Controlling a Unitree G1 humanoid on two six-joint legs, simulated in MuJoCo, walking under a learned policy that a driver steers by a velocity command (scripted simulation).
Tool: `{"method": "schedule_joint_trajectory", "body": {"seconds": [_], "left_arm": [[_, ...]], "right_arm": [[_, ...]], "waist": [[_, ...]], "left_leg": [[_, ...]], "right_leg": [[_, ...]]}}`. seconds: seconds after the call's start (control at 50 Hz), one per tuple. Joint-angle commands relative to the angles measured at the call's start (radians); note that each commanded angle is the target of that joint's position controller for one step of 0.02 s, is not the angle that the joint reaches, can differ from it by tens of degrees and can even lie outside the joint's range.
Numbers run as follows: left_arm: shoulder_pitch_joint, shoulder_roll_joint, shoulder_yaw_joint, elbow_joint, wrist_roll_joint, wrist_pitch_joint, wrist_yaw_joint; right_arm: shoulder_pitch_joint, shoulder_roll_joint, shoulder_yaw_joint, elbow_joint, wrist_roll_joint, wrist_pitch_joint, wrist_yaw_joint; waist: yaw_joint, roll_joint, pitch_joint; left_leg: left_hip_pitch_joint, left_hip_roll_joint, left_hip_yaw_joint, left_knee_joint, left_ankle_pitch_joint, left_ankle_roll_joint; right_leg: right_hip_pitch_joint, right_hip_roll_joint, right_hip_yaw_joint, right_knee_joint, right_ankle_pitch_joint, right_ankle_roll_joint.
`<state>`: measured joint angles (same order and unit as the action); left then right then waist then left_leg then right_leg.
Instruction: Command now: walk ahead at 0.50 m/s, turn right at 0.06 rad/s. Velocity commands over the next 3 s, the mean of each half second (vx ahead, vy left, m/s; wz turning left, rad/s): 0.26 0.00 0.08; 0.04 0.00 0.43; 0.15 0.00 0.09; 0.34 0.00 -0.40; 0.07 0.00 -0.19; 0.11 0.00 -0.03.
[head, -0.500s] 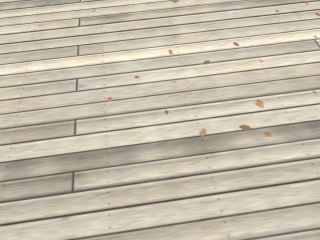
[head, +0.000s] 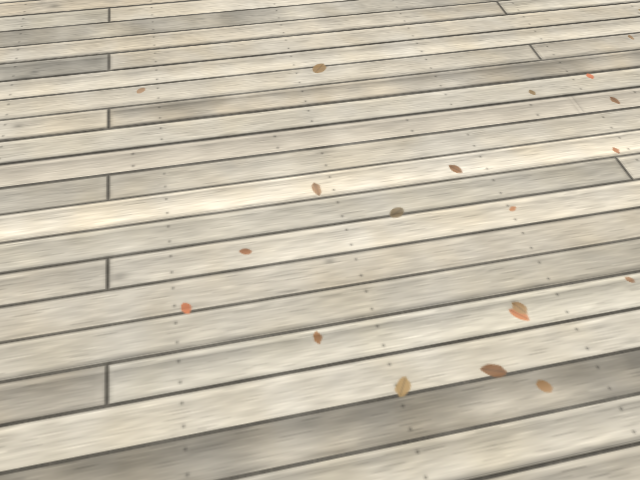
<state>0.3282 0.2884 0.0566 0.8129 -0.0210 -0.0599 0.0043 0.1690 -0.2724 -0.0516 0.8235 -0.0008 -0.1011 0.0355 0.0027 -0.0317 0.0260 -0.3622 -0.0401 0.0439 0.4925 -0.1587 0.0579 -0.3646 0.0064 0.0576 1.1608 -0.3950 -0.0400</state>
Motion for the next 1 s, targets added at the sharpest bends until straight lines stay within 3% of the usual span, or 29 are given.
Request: {"method": "schedule_joint_trajectory", "body": {"seconds": [0.02,0.06,0.1,0.14,0.18,0.24,0.28,0.32,0.34,0.36,0.38,0.4,0.42,0.44,0.46,0.48,0.54,0.64,0.7,0.72,0.74,0.76,0.78,0.8,0.82,0.84,0.88,0.96,1.0], "left_arm": [[-0.037,0.103,0.031,-0.094,0.009,-0.018,0.001],[-0.023,0.072,0.025,-0.088,0.012,-0.006,0.003],[-0.075,0.062,0.02,-0.106,0.023,-0.002,0.009],[-0.111,0.036,0.011,-0.111,0.028,-0.007,0.007],[-0.179,0.018,0.003,-0.119,0.025,-0.014,-0.001],[-0.241,0.029,0.005,-0.133,0.022,-0.017,-0.013],[-0.261,0.052,0.012,-0.143,0.029,-0.023,-0.02],[-0.184,0.082,0.026,-0.119,0.043,-0.031,-0.019],[-0.126,0.133,0.04,-0.102,0.054,-0.036,-0.01],[-0.06,0.201,0.053,-0.103,0.07,-0.034,0.001],[-0.019,0.188,0.053,-0.101,0.058,-0.01,0.008],[-0.005,0.134,0.037,-0.111,0.041,0.01,0.009],[-0.061,0.126,0.034,-0.118,0.031,0.022,0.014],[-0.127,0.106,0.027,-0.123,0.026,0.029,0.02],[-0.188,0.094,0.024,-0.124,0.026,0.034,0.023],[-0.232,0.101,0.026,-0.121,0.037,0.037,0.025],[-0.292,0.111,0.034,-0.113,0.049,0.037,0.03],[-0.294,0.14,0.045,-0.08,0.031,0.048,0.042],[-0.304,0.144,0.048,-0.06,0.005,0.066,0.041],[-0.272,0.115,0.045,-0.04,-0.002,0.073,0.039],[-0.228,0.059,0.034,-0.036,0.018,0.081,0.032],[-0.307,0.067,0.037,-0.09,0.034,0.076,0.04],[-0.368,0.093,0.046,-0.103,0.032,0.074,0.045],[-0.345,0.105,0.054,-0.092,0.021,0.076,0.048],[-0.306,0.111,0.062,-0.062,0.026,0.078,0.056],[-0.283,0.119,0.066,-0.044,0.033,0.079,0.06],[-0.261,0.103,0.066,-0.031,0.027,0.073,0.054],[-0.286,0.06,0.045,-0.026,0.016,0.066,0.045],[-0.295,0.059,0.038,-0.022,0.014,0.065,0.037]], "right_arm": [[0.04,-0.095,-0.015,-0.033,-0.014,-0.008,-0.004],[0.05,-0.114,-0.019,-0.02,-0.004,-0.014,-0.007],[0.052,-0.142,-0.024,-0.008,-0.007,-0.013,-0.016],[0.053,-0.148,-0.024,0.003,-0.005,-0.002,-0.025],[0.092,-0.151,-0.022,0.02,0.001,0.008,-0.032],[0.134,-0.154,-0.02,0.051,0.006,0.027,-0.039],[0.134,-0.159,-0.021,0.063,0.011,0.041,-0.041],[0.104,-0.158,-0.021,0.064,0.02,0.055,-0.045],[0.123,-0.145,-0.017,0.059,0.011,0.054,-0.045],[0.167,-0.099,-0.001,0.036,-0.012,0.041,-0.04],[0.259,-0.048,0.019,0.048,0.003,0.04,-0.038],[0.227,-0.136,-0.004,0.052,0.022,0.051,-0.036],[0.163,-0.165,-0.021,0.029,0.037,0.068,-0.04],[0.13,-0.151,-0.024,0.024,0.036,0.091,-0.051],[0.123,-0.142,-0.029,0.02,0.028,0.118,-0.062],[0.136,-0.122,-0.029,0.015,0.025,0.141,-0.071],[0.16,-0.097,-0.032,-0.003,0.012,0.165,-0.078],[0.099,-0.11,-0.037,-0.052,0.008,0.163,-0.051],[0.151,-0.119,-0.052,-0.042,0.004,0.164,-0.036],[0.173,-0.14,-0.062,-0.037,-0.005,0.164,-0.037],[0.175,-0.237,-0.085,-0.058,-0.009,0.161,-0.054],[0.142,-0.321,-0.092,-0.099,-0.029,0.148,-0.055],[0.13,-0.286,-0.086,-0.103,-0.049,0.122,-0.05],[0.086,-0.26,-0.08,-0.108,-0.036,0.101,-0.052],[0.031,-0.227,-0.075,-0.12,-0.012,0.095,-0.057],[0.001,-0.192,-0.062,-0.128,0.003,0.095,-0.062],[0.015,-0.145,-0.043,-0.128,-0.001,0.095,-0.071],[0.045,-0.141,-0.038,-0.111,-0.003,0.098,-0.08],[0.036,-0.152,-0.04,-0.107,-0.008,0.103,-0.078]], "waist": [[-0.011,0.12,-0.046],[0.003,0.119,-0.037],[0.006,0.095,-0.01],[0.002,0.091,-0.024],[-0.033,0.1,-0.041],[-0.057,0.107,-0.051],[-0.051,0.113,-0.049],[0.007,0.101,-0.071],[0.021,0.06,-0.12],[0.011,-0.059,-0.247],[0.024,-0.239,-0.389],[0.057,-0.156,-0.425],[0.046,-0.104,-0.329],[0.025,-0.064,-0.244],[0.0,-0.067,-0.174],[-0.026,-0.105,-0.132],[-0.052,-0.134,-0.114],[-0.031,-0.112,-0.152],[-0.067,-0.083,-0.137],[-0.07,-0.016,-0.101],[-0.037,0.257,-0.046],[-0.044,0.361,-0.006],[-0.066,0.261,-0.033],[-0.031,0.222,-0.033],[-0.005,0.17,-0.046],[0.004,0.174,-0.06],[0.009,0.165,-0.11],[-0.017,0.162,-0.12],[-0.031,0.177,-0.11]], "left_leg": [[0.235,0.271,-0.37,-0.301,-0.019,0.166],[0.194,0.261,-0.3,-0.336,0.078,0.182],[0.176,0.257,-0.22,-0.333,0.372,0.189],[0.166,0.206,-0.109,-0.301,0.578,0.154],[0.171,0.173,-0.057,-0.288,0.595,0.124],[0.249,0.197,-0.074,-0.248,0.541,0.115],[0.296,0.222,-0.116,-0.185,0.529,0.107],[0.309,0.206,-0.15,-0.069,0.512,0.077],[0.265,0.148,-0.137,0.033,0.465,0.037],[0.068,0.074,-0.113,0.238,0.16,-0.014],[-0.137,-0.019,-0.072,0.533,-0.468,-0.073],[-0.181,0.005,-0.138,0.67,-0.606,-0.085],[-0.248,0.034,-0.126,0.73,-0.549,-0.094],[-0.267,0.068,-0.109,0.721,-0.482,-0.108],[-0.235,0.093,-0.107,0.683,-0.425,-0.121],[-0.165,0.1,-0.086,0.643,-0.373,-0.132],[-0.049,0.096,-0.039,0.54,-0.285,-0.13],[0.03,0.114,-0.014,0.338,-0.185,-0.082],[0.149,0.072,0.034,0.128,-0.089,-0.023],[0.188,0.072,-0.015,0.021,-0.04,0.016],[0.229,0.276,-0.333,-0.155,0.132,0.106],[0.179,0.426,-0.592,-0.226,0.212,0.271],[0.15,0.394,-0.56,-0.244,0.121,0.278],[0.156,0.339,-0.478,-0.233,0.074,0.217],[0.17,0.297,-0.421,-0.212,0.047,0.159],[0.178,0.284,-0.38,-0.197,0.098,0.137],[0.206,0.256,-0.326,-0.174,0.231,0.137],[0.293,0.241,-0.294,-0.156,0.275,0.142],[0.27,0.243,-0.301,-0.157,0.241,0.154]], "right_leg": [[-0.259,-0.123,0.04,-0.025,0.097,0.001],[-0.251,-0.134,0.019,-0.089,0.123,0.02],[-0.269,-0.131,-0.001,-0.194,0.188,0.052],[-0.21,-0.111,-0.029,-0.35,0.307,0.062],[-0.139,-0.073,-0.059,-0.489,0.453,0.06],[-0.108,-0.046,-0.047,-0.598,0.521,0.051],[-0.097,-0.037,-0.031,-0.643,0.46,0.029],[0.009,-0.019,-0.035,-0.745,0.492,-0.001],[0.158,-0.061,-0.011,-0.766,0.774,-0.029],[0.452,-0.238,0.122,-0.643,1.187,-0.116],[0.649,-0.447,0.321,-0.633,1.307,-0.285],[0.609,-0.436,0.342,-0.666,1.131,-0.287],[0.515,-0.401,0.283,-0.714,0.92,-0.255],[0.397,-0.363,0.232,-0.769,0.707,-0.226],[0.264,-0.336,0.185,-0.83,0.517,-0.204],[0.141,-0.305,0.13,-0.881,0.388,-0.189],[0.016,-0.282,0.016,-0.927,0.335,-0.193],[0.083,-0.332,-0.034,-0.907,0.324,-0.182],[0.07,-0.306,-0.092,-0.818,0.205,-0.107],[0.019,-0.258,-0.139,-0.71,0.109,-0.043],[-0.149,-0.129,-0.255,-0.418,-0.054,0.066],[-0.325,0.011,-0.149,-0.212,-0.264,0.107],[-0.328,-0.002,-0.033,-0.084,-0.23,0.087],[-0.332,-0.019,-0.001,-0.059,-0.131,0.07],[-0.328,-0.032,0.008,-0.06,-0.056,0.069],[-0.316,-0.035,0.006,-0.056,-0.011,0.076],[-0.259,-0.025,-0.002,-0.035,0.05,0.091],[-0.211,-0.037,-0.002,-0.253,0.089,0.114],[-0.134,-0.041,-0.01,-0.355,0.074,0.12]]}}
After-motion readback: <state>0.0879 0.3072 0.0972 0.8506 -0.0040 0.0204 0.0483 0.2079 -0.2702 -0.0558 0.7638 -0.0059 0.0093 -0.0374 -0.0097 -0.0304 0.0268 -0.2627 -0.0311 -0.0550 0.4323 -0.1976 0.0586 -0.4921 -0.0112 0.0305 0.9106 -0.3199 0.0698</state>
